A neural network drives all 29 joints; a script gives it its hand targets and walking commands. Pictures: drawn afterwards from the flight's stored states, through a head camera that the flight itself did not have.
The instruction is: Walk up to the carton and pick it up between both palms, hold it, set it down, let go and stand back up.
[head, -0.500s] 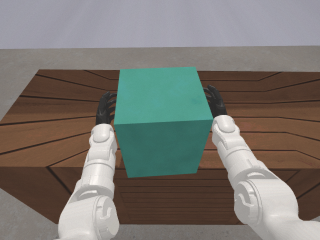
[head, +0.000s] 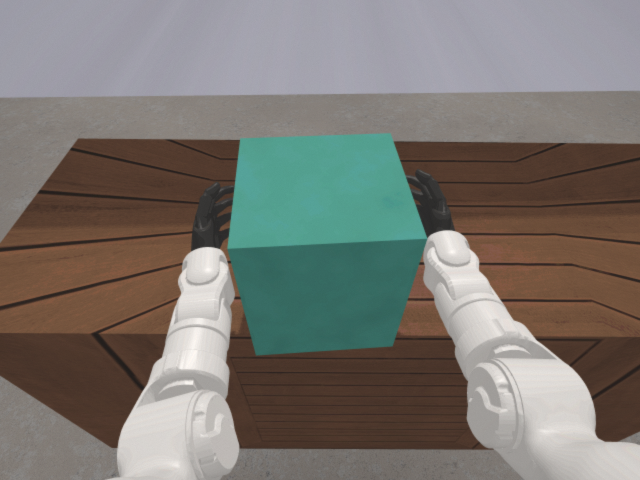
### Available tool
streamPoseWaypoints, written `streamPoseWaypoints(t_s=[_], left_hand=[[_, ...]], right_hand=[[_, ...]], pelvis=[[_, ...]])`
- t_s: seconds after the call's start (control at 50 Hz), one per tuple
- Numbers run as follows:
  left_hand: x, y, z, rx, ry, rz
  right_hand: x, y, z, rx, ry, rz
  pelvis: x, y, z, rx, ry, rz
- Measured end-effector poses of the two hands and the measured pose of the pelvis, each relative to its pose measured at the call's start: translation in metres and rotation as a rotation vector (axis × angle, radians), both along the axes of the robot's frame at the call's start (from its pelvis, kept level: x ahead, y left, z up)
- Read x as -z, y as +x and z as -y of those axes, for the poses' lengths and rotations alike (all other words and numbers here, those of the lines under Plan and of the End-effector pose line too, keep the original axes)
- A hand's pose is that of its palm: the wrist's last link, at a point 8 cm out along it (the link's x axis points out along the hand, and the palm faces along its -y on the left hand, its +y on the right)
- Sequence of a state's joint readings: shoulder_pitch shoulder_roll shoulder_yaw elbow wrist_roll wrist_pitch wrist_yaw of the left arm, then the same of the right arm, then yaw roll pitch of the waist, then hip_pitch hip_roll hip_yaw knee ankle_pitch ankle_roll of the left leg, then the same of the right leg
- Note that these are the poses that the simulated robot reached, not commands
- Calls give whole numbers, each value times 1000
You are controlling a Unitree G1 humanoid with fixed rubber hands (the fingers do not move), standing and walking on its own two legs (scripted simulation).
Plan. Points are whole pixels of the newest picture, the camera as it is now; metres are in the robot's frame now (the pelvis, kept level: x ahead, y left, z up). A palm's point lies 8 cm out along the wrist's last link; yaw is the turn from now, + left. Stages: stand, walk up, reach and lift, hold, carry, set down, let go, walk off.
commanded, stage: reach and lift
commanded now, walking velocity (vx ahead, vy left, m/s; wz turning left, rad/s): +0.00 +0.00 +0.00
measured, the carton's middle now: (320, 248) +0.42 +0.05 +0.04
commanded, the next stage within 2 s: none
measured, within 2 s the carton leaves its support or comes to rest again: leaves its support in 0.52 s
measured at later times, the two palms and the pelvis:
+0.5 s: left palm (207, 244) +0.38 +0.19 +0.09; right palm (437, 233) +0.40 -0.11 +0.10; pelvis -0.01 +0.00 +0.00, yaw +0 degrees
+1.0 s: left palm (191, 222) +0.36 +0.19 +0.15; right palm (447, 215) +0.38 -0.10 +0.15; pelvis -0.02 +0.01 +0.00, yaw +0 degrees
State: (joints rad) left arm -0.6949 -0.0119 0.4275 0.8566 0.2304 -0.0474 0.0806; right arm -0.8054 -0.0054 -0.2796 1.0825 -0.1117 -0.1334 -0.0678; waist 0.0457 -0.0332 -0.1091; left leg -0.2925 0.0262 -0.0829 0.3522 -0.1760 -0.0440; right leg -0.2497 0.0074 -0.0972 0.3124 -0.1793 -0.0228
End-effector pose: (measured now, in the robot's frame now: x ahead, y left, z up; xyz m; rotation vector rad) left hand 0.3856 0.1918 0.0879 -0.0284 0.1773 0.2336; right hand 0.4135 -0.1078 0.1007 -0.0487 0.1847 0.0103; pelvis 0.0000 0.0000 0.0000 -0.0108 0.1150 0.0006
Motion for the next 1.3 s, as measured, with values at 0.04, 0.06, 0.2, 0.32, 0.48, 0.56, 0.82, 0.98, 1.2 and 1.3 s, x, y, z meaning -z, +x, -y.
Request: streamPoseWaypoints(t_s=[0.04,0.06,0.2,0.32,0.48,0.56,0.82,0.98,1.2,1.3], left_hand=[[0,0,0,0,0,0],[0,0,0,0,0,0],[0,0,0,-1,-4,0],[-1,-2,0,-2,-11,-5],[-5,-6,0,5,-3,-18],[-12,-7,2,10,5,-20],[-44,-15,2,17,11,-11],[-62,-22,-1,15,15,5],[-76,-25,-4,26,17,-3],[-84,-25,-2,35,16,15]], right_hand=[[0,0,0,0,0,0],[0,0,0,1,0,0],[0,-1,-1,17,-2,2],[0,-4,-2,26,-6,0],[-3,-10,-1,36,-10,-9],[-6,-13,1,41,-14,-10],[-33,-24,1,45,-23,2],[-51,-29,-3,43,-15,20],[-66,-34,-5,51,-21,15],[-74,-37,-3,66,5,29]], pelvis=[[0,0,0,0,0,0],[0,0,0,0,0,0],[0,0,-1,0,-1,1],[-1,-1,-3,0,-3,7],[-1,-5,-5,0,-5,16],[-1,-8,-5,0,-6,21],[-1,-17,-5,-1,-6,72],[-1,-22,-5,-1,-7,102],[-1,-26,-6,-1,-8,123],[-2,-27,-7,-2,-8,132]])
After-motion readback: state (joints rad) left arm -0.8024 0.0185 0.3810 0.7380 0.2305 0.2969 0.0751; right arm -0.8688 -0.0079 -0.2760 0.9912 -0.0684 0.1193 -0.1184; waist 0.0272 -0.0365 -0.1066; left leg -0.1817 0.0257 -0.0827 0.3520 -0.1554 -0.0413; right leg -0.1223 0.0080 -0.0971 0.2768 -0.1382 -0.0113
